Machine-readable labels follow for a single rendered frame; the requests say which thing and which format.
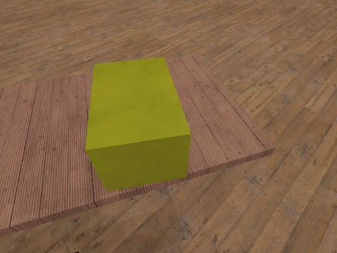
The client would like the table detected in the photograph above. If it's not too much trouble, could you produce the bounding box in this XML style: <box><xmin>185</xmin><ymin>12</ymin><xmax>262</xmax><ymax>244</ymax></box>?
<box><xmin>0</xmin><ymin>54</ymin><xmax>276</xmax><ymax>237</ymax></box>

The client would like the carton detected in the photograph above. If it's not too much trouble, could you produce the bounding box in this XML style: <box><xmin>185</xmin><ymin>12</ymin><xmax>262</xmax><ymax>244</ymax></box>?
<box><xmin>85</xmin><ymin>57</ymin><xmax>191</xmax><ymax>191</ymax></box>

